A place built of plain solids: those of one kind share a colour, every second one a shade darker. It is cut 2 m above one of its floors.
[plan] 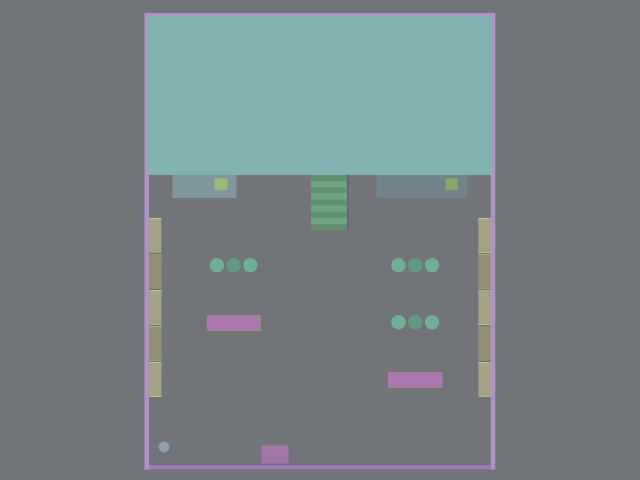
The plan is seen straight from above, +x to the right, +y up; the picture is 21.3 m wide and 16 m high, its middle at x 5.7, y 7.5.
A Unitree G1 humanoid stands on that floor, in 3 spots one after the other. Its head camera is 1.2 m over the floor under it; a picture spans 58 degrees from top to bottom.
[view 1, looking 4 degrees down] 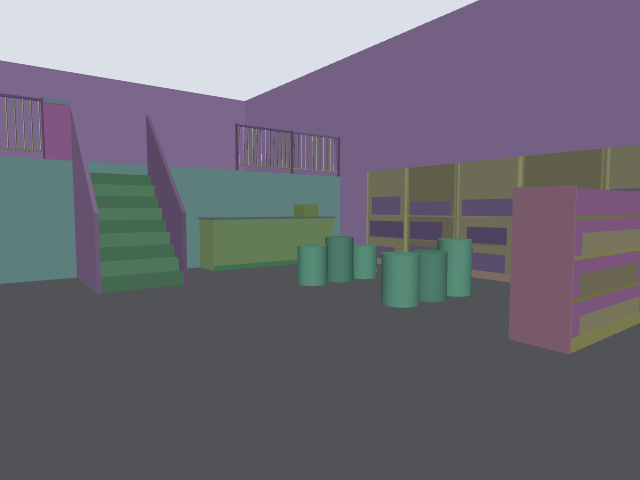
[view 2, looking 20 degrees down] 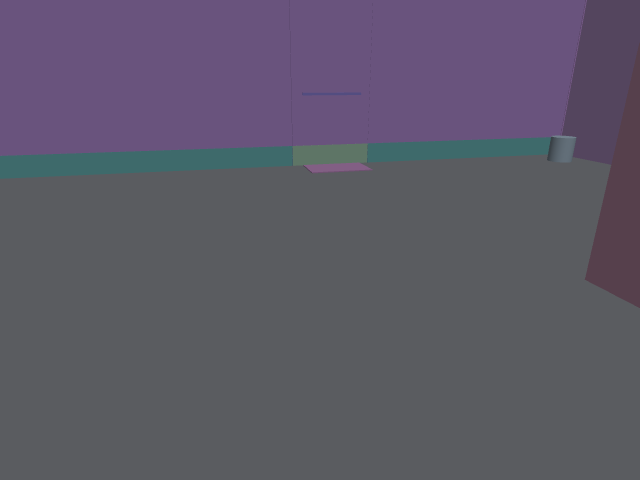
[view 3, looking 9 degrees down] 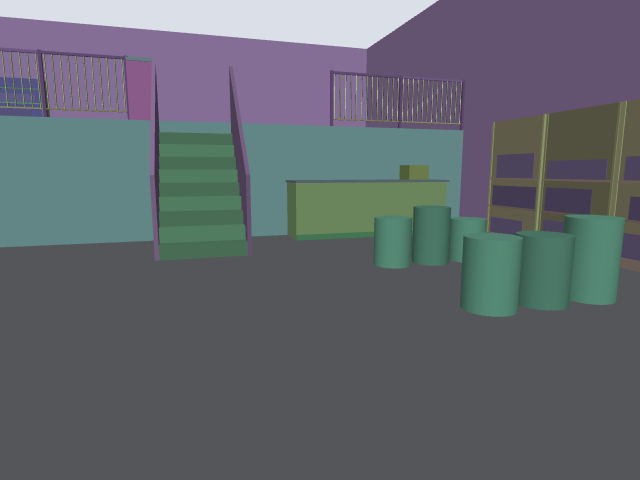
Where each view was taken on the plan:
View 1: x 4.20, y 1.00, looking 53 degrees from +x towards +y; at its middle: counter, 9.99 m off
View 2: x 6.00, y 6.53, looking -104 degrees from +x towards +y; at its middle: ground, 3.51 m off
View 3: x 5.80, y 1.65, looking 73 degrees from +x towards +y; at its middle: ground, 7.67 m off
